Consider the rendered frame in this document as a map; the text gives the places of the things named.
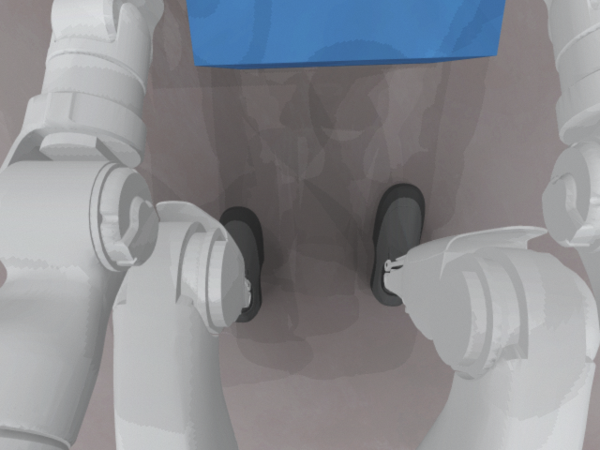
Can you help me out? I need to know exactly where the robot right thigh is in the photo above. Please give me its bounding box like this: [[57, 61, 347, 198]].
[[415, 247, 595, 450]]

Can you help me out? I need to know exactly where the left robot upper arm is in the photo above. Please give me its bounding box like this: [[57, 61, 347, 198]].
[[0, 161, 159, 450]]

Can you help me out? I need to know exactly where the right robot forearm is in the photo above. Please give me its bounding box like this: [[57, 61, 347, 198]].
[[543, 0, 600, 145]]

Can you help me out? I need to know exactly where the carton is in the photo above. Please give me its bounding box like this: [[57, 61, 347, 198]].
[[187, 0, 505, 69]]

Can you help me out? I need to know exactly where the right robot foot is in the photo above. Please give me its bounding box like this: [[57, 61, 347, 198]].
[[370, 184, 425, 307]]

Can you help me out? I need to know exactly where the right robot upper arm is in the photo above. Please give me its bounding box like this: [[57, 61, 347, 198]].
[[542, 133, 600, 329]]

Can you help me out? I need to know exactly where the left robot forearm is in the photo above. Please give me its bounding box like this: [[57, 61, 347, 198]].
[[0, 0, 164, 173]]

